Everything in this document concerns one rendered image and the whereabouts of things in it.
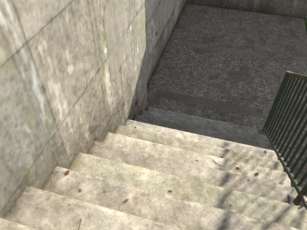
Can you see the stairs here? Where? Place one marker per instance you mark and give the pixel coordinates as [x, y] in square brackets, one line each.
[165, 170]

